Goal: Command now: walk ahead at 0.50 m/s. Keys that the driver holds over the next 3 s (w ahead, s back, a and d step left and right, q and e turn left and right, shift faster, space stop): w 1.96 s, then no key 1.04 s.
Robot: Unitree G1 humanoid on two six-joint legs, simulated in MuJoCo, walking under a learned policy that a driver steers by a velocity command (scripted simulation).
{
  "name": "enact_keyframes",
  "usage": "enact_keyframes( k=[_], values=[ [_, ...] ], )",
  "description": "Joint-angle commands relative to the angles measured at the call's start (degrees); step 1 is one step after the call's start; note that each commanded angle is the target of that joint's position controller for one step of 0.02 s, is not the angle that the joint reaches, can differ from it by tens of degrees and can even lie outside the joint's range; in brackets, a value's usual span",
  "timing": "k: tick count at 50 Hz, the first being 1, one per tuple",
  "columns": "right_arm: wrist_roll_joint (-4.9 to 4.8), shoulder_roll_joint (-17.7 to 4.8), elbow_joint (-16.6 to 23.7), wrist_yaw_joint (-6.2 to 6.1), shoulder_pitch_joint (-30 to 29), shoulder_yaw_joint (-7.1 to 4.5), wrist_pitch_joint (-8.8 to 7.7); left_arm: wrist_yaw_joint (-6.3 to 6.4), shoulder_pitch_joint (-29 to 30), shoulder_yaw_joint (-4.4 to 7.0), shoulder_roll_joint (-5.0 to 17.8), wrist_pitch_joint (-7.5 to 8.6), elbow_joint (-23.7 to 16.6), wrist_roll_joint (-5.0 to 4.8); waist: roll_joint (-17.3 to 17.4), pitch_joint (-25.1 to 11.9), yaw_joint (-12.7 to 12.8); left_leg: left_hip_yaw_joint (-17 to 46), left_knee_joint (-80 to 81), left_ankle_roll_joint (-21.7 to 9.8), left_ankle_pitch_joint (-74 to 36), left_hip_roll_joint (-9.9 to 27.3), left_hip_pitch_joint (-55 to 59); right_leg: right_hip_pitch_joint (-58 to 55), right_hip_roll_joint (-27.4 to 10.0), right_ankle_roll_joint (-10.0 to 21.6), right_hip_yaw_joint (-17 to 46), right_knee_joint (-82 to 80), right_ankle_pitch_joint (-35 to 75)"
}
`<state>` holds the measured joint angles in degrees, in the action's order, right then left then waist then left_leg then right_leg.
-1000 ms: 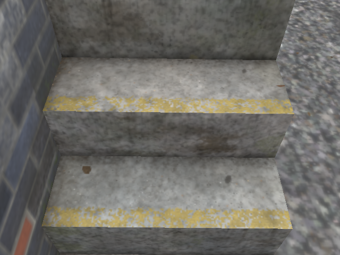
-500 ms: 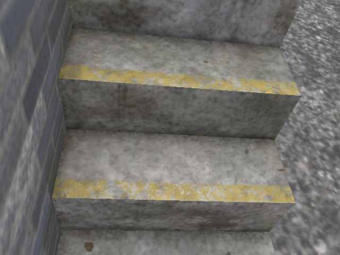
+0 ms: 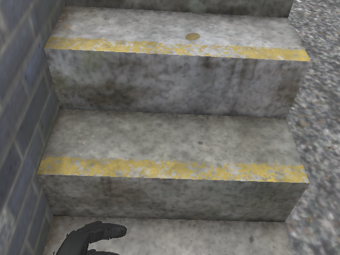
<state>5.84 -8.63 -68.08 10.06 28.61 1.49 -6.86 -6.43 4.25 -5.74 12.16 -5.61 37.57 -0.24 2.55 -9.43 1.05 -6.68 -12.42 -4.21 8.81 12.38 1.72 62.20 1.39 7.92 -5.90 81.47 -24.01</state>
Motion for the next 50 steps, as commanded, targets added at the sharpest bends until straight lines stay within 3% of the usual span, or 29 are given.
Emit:
enact_keyframes(
  k=[1, 2, 3, 4, 6, 9, 14, 19, 21, 22, 23, 24, 25, 26, 27, 28, 29, 31, 32, 33, 35, 37, 40, 42, 43, 44, 46, 48, 50],
  values=[
    [2.71, -10.99, 1.29, 4.86, -0.45, -2.67, 0.86, 0.97, -34.48, 5.9, 14.39, 0.79, 13.45, 1.17, -6.04, -14.56, 13.06, 7.93, -52.28, -9.45, -54.93, -5.77, -38.3, -63.05, -1.59, 10.75, 23.13, -29.39, 42.85],
    [-0.46, -11.02, 3.22, 4.67, 0.93, -3.88, 1.38, 1.82, -43.63, 8.12, 18.42, 1.57, 14.92, 1.44, -17.9, -19.7, 12.78, 17.09, -78.67, -5.69, -15.67, -17.08, -45.44, -62.95, -13.54, 17.75, 52.7, -52.12, 29.89],
    [-4.83, -2.65, 18.55, -6.7, -17.78, -3.21, 1.2, 5.34, -22.13, 9.81, 11.76, 4.55, 13.99, 1.14, -6.58, -10.04, 3.56, 19.43, -99.72, -1.26, -7.32, -15.05, -44.25, -48.07, -15.14, 12.9, 49.35, -47.82, -4.79],
    [-3.53, 0.06, 23.23, -10.02, -21.03, -1.38, 2.18, 5.47, -18.53, 9.03, 8.24, 4.95, 15.21, 2.33, -9.87, -1.18, 1.16, 18.98, -100.21, -1.87, -7.18, -14.19, -51.43, -38.02, -11.97, 7.75, 44.88, -48.58, -25.54],
    [-2.9, 2.52, 25.7, -13.89, -17.78, -1.1, 3.55, 6.01, -13.42, 7.67, 0.8, 6.78, 17.43, 3.08, -15.57, 9.95, -4.54, 19.46, -108.84, -2.93, -6.67, -15.48, -57.85, -26.87, -10.07, 2.27, 36.05, -51.67, -25.57],
    [-2.27, 3.48, 27.94, -14.34, -14.2, -0.62, 3.71, 4.48, -16.5, 8.02, -0.11, 11.09, 20.41, 1.87, -8.42, 11.58, -7.91, 18.72, -110.3, -3.43, -5.9, -15.94, -63.86, -27.57, -9.89, -0.48, 26.89, -54.14, -11.42],
    [-6.05, 6.62, 35.04, -16.37, -29.09, -0.17, 4.33, 3.67, -25.83, 8.74, 2.23, 14.83, 22.8, 2.63, -3.82, 15.62, -2.13, 16.19, -135.12, -3.21, 3.49, -20.81, -83.53, -39.01, -14.57, 2.63, 23.34, -62.17, 5.5],
    [-5.78, 4.24, 40.95, -14.65, -38.07, -0.32, 5.69, 6.16, -31.26, 9.18, 2.82, 14.49, 22.83, 1.08, -1.85, 13.55, -0.77, 3.91, -105.9, -2.19, 5.17, -14.82, -74.92, -45.54, -12.01, 1.3, 12.92, -72.5, 19.06],
    [-8.29, 4.44, 41.59, -15.07, -37.47, 1.12, 7.13, 8.51, -29.42, 9.98, 4.51, 13.57, 22.72, -1.2, -8.64, 9.05, -4.23, -3.48, -72.9, -5.54, 19.12, -12.38, -47.73, -42.72, -12.04, 1.7, 3.47, -78.98, 59.86],
    [-5.82, -1.53, 52.0, -6.66, -51.37, 1.97, 12.19, -0.73, -42.77, 8.59, 8.21, 11.35, 30.35, 2.08, -17.3, -2.52, -8.17, -1.44, -66.92, -2.67, 35.22, -20.12, -49.67, -39.94, -17.44, 14.13, 17.7, -72.33, 117.26],
    [-5.09, -0.57, 47.14, -3.9, -42.22, 1.72, 14.44, -4.2, -41.48, 10.33, 11.02, 10.28, 30.0, 4.24, -15.44, -1.04, -9.13, 0.15, -60.21, -5.07, 16.64, -19.59, -56.85, -58.08, -23.76, 16.88, 16.71, -67.39, 140.62],
    [-3.89, -1.17, 39.25, -3.34, -19.3, 1.84, 15.64, -5.77, -29.42, 12.26, 17.78, 9.3, 25.9, 3.03, -16.21, -9.25, -16.73, 4.29, -41.19, -3.73, 10.14, -20.76, -48.79, -70.13, -27.73, 19.92, 15.0, -53.78, 156.17],
    [-3.24, -5.76, 32.28, -4.29, -7.17, -1.05, 16.0, -5.34, -31.96, 12.92, 16.62, 9.12, 26.01, 3.95, -9.78, -18.42, -15.73, 7.54, -39.83, -5.53, 1.79, -22.71, -29.65, -60.59, -23.64, 19.01, 11.47, -37.87, 148.51],
    [-5.45, -9.81, 27.87, -4.45, -5.82, -1.65, 15.8, -6.45, -41.52, 9.43, 6.2, 8.43, 27.22, 8.2, 5.24, -25.19, -13.01, 34.6, -30.62, -18.41, 5.02, -13.1, -8.69, -34.91, -12.79, 13.21, 16.47, -26.4, 102.13],
    [-2.62, -10.12, 28.03, -4.67, -4.49, -2.83, 15.92, -6.43, -34.86, 10.35, 5.69, 6.83, 29.63, 4.27, 11.4, -14.61, -17.66, 57.07, -12.64, -22.31, 29.45, -4.27, -18.1, -24.32, -0.13, 5.48, 20.21, 3.7, 42.85],
    [-5.16, -13.2, 17.31, -11.47, -9.31, -6.19, 9.91, 0.06, -24.88, 11.06, 1.15, 12.56, 15.48, 2.23, 7.42, -12.34, -5.07, 52.1, -13.05, -14.88, 46.34, -4.66, -17.3, -29.06, 6.69, 0.72, 13.73, 18.79, 23.66],
    [-2.65, -1.9, 16.45, -6.07, -7.62, -1.71, 8.69, 1.25, -22.3, 8.66, -2.28, 8.29, 23.47, -0.66, 3.33, 6.2, -10.35, 47.34, -13.96, -13.59, 38.05, -3.75, -25.8, 1.73, 4.12, 5.26, 27.9, 30.21, 35.66],
    [-2.56, 7.88, 9.49, -3.9, -8.35, 1.67, 5.87, 4.4, -22.09, 8.35, -2.34, 7.31, 18.85, 0.56, -5.03, 4.09, -4.64, 38.64, -15.17, -10.36, 16.4, -5.7, -21.14, 11.41, 4.77, 7.39, 29.78, 33.19, 33.93],
    [-3.19, 6.73, 8.51, -3.32, -10.81, 1.13, 4.9, 4.78, -22.84, 7.08, -3.95, 7.19, 17.16, 0.7, -5.43, 2.99, -1.45, 29.64, -17.05, -8.1, 8.26, -7.19, -20.84, 14.15, 2.97, 7.84, 27.09, 33.08, 30.32],
    [-1.34, 6.46, 6.99, -2.63, -8.96, 1.13, 4.53, 5.3, -22.13, 5.33, -6.02, 6.66, 14.28, 1.05, -5.45, 3.1, 0.57, 21.43, -17.28, -7.92, -3.7, -8.82, -19.25, 18.55, 2.83, 8.24, 23.01, 33.54, 31.21],
    [-1.16, 4.89, 8.32, -1.37, -13.77, 0.58, 2.78, 5.9, -15.57, 5.39, -3.54, 6.68, 9.74, 0.07, 0.23, 1.88, 3.55, 15.64, -8.88, -9.43, 0.36, -7.8, -25.31, 16.62, -0.43, 6.77, 12.74, 40.37, 14.88],
    [0.05, 3.51, 5.93, -2.18, -9.04, 0.57, 2.08, 6.33, -11.94, 4.34, -2.76, 6.64, 8.02, 0.09, 3.53, 4.33, 3.12, 18.46, -6.24, -10.28, 9.62, -6.8, -28.26, 22.35, -1.46, 6.59, 9.02, 53.29, 6.92],
    [2.12, -0.1, 1.61, -1.78, 0.68, 0.7, 1.73, 6.39, 1.23, 3.67, 1.46, 6.39, 1.66, 0.76, -2.96, 3.05, -0.57, 18.4, -4.97, -7.63, 10.32, -7.48, -28.09, 21.81, -6.28, 7.05, 4.76, 33.93, 15.96],
    [-0.88, -6.61, 2.64, -0.73, 6.39, -1.55, 1.98, 6.48, 19.04, 3.33, 1.83, 5.01, -5.33, 0.6, 2.57, 3.13, -4.28, 20.66, 8.02, -9.22, 5.19, -3.42, -32.06, 13.37, -6.76, 3.98, 0.4, 21.76, -1.95],
    [-1.07, -6.21, 0.22, -0.23, 9.64, -1.4, 2.69, 5.42, 18.42, 1.56, -2.86, 3.04, -4.22, 1.12, 4.13, 5.0, -4.56, 23.79, 10.59, -11.7, 6.41, 0.68, -28.77, 13.92, -7.42, 4.51, 0.5, 20.0, -3.7],
    [-3.02, -5.59, 3.03, 0.23, 3.42, -1.6, 1.68, 4.84, 16.62, 1.96, -2.55, 2.69, -3.59, 2.44, 3.23, 5.1, -1.12, 18.91, 11.39, -9.9, -13.98, -0.87, -31.51, 2.57, -5.62, 4.18, -4.63, 10.78, -6.64],
    [-3.73, -12.05, 3.33, 0.15, 4.18, -2.56, 0.05, 3.2, 11.2, 1.83, -2.16, 1.84, -1.9, 1.79, 6.52, -1.64, 2.91, 13.64, 1.36, -11.16, -86.46, 0.81, -17.21, -3.43, -0.23, 3.35, -7.24, 6.31, -1.71],
    [-5.11, -16.45, 2.17, 1.0, 5.39, -4.23, 0.07, 1.95, 7.49, 1.4, -0.44, 0.58, -0.5, 1.87, 9.63, -6.39, 3.27, 14.55, -6.32, -12.84, -117.44, 3.86, 1.97, -5.46, 4.79, 1.99, -9.22, -11.63, -5.4],
    [-0.42, -13.45, -0.44, 2.62, 12.12, -4.24, 0.72, 3.6, -7.23, 2.78, 0.6, 0.46, 5.73, -0.56, 3.61, -16.18, 3.93, 13.94, -19.68, -11.34, -124.83, 2.99, -7.22, -29.26, 2.4, 6.69, 4.56, -14.98, 5.18]
  ],
)
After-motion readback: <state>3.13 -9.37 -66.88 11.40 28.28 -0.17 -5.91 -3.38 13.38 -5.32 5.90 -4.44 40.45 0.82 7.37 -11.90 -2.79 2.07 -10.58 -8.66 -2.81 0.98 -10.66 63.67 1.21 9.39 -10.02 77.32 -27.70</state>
